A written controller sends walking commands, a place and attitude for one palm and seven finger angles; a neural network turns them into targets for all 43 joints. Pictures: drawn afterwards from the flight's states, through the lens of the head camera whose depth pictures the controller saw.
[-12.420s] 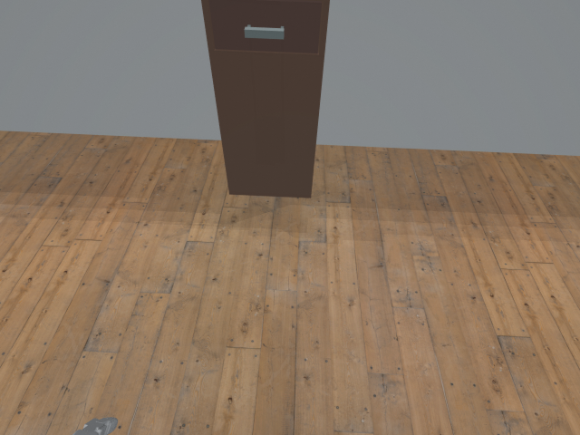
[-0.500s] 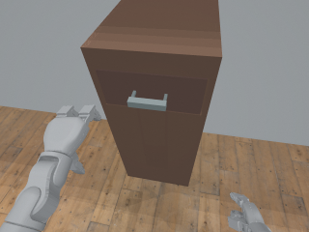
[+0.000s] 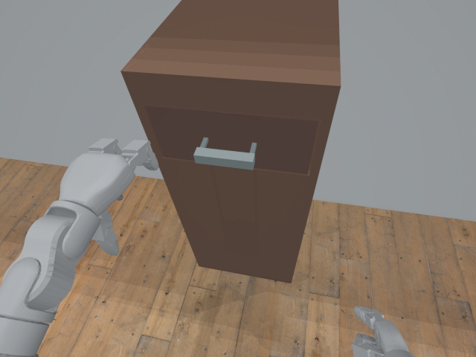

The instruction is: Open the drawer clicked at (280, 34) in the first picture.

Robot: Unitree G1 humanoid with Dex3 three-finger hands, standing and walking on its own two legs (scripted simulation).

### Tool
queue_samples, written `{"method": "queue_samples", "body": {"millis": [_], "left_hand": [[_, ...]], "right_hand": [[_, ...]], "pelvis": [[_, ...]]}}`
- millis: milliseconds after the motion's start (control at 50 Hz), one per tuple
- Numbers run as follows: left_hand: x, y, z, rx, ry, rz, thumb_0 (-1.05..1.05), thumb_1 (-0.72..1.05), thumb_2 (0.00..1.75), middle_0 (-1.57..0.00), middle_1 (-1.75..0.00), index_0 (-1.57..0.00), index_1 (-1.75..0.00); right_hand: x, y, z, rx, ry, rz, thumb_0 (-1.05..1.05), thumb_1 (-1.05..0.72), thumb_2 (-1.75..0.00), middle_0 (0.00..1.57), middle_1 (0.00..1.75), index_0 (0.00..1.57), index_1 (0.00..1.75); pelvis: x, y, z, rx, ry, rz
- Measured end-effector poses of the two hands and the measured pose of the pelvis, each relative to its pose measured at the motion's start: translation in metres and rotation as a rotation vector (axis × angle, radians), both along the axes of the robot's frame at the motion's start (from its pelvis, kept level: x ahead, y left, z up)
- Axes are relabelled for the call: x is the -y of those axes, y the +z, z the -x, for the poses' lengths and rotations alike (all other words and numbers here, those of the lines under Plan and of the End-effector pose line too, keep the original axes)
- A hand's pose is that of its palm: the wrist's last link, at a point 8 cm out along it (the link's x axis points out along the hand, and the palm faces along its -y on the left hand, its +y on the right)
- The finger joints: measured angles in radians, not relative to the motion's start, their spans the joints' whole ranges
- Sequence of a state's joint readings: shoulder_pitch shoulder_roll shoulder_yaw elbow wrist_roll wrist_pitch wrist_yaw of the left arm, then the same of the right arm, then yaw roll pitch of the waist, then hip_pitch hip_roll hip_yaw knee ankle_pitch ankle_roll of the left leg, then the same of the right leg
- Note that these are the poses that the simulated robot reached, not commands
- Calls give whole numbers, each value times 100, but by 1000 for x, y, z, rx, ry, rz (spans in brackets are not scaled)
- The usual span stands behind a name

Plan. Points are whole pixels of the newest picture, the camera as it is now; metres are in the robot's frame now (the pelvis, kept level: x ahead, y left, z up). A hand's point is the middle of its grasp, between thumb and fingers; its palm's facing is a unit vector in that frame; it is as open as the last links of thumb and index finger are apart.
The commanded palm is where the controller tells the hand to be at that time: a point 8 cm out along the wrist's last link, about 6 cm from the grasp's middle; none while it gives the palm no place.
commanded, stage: raise the hand with hooked fingers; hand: left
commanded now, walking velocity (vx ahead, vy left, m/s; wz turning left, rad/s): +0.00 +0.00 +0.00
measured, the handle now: (226, 151) +0.51 +0.10 +0.03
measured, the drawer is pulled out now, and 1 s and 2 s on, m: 0.00 0.00 0.00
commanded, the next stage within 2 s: move the hooked fingers above the handle in 0.12 s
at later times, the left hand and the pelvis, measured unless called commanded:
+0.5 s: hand (144, 191) +0.32 +0.19 +0.12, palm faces +0.09 -0.08 -0.99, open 13.8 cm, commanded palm +0.30 +0.21 +0.19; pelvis -0.03 +0.00 +0.00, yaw +0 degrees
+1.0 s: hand (178, 164) +0.39 +0.16 +0.11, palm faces +0.10 -0.09 -0.99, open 13.8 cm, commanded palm +0.36 +0.16 +0.17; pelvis +0.01 -0.02 +0.00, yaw -1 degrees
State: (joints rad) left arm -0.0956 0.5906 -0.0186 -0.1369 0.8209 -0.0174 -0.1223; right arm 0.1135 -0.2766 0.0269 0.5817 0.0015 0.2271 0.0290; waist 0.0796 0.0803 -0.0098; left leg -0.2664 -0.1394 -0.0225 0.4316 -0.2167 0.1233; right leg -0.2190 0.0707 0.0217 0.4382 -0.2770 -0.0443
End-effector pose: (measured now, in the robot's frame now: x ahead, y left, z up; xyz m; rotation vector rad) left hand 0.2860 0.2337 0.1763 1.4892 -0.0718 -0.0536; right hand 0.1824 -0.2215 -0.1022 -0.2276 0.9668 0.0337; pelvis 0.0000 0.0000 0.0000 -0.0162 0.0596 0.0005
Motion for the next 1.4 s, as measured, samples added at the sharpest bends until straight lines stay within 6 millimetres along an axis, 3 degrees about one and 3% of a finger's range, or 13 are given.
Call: {"method": "queue_samples", "body": {"millis": [200, 280, 380, 480, 580, 660, 760, 900, 1100, 1300, 1400], "left_hand": [[-20, 12, 10, 95, 119, 5, 0, -49, 30, -32, -120, -32, -120], [-10, -2, 13, 26, 103, 10, 0, -49, 30, -32, -120, -32, -120], [16, -14, 10, 0, -10, 8, 0, -49, 30, -32, -120, -32, -120], [34, -5, -5, 79, -74, 0, 0, -49, 30, -32, -120, -32, -120], [28, 1, -32, 99, 16, -12, 0, -49, 30, -32, -120, -32, -120], [26, -7, -48, 39, 76, -11, 0, -49, 30, -32, -120, -32, -120], [48, -23, -53, -27, -3, 1, 0, -49, 30, -32, -120, -32, -120], [79, -21, -60, 47, -120, 19, 0, -49, 30, -32, -120, -32, -120], [61, -22, -93, 32, 98, -10, 0, -49, 30, -32, -120, -32, -120], [110, -45, -100, -47, -84, 7, 0, -49, 30, -32, -120, -32, -120], [109, -33, -118, 43, -51, 1, 0, -49, 30, -32, -120, -32, -120]], "right_hand": [[2, -7, 28, -30, -29, -16, 1, -90, -90, 20, 30, 20, 30], [-1, -3, 30, -1, -39, -25, 1, -90, -90, 20, 30, 20, 30], [-3, 1, 28, 33, -37, -12, 1, -90, -90, 20, 30, 20, 30], [-3, -1, 29, 36, -43, -10, 1, -90, -90, 20, 30, 20, 30], [-1, -7, 36, -4, -64, -29, 1, -90, -90, 20, 30, 20, 30], [4, -12, 44, -44, -85, -35, 1, -90, -90, 20, 30, 20, 30], [15, -15, 48, -74, -110, -17, 1, -90, -90, 20, 30, 20, 30], [26, -18, 38, -81, -127, -5, 1, -90, -90, 20, 30, 20, 30], [32, -19, 19, -77, -126, -42, 1, -90, -90, 20, 30, 20, 30], [51, -15, 8, -53, -138, 7, 1, -90, -90, 20, 30, 20, 30], [60, -19, 17, -73, -166, 13, 1, -90, -90, 20, 30, 20, 30]], "pelvis": [[2, -1, 18, 19, 4, 0], [1, -2, 22, 29, 1, 0], [2, -2, 26, 39, 6, -1], [2, -3, 27, 33, 4, -5], [4, -2, 25, 15, -5, -8], [5, -2, 19, -1, -7, -9], [7, -3, 9, -11, -8, -11], [11, -4, -2, -24, -17, -16], [25, -5, -13, -59, -17, -26], [37, -8, -18, -71, -12, -31], [43, -10, -18, -91, -26, -37]]}}
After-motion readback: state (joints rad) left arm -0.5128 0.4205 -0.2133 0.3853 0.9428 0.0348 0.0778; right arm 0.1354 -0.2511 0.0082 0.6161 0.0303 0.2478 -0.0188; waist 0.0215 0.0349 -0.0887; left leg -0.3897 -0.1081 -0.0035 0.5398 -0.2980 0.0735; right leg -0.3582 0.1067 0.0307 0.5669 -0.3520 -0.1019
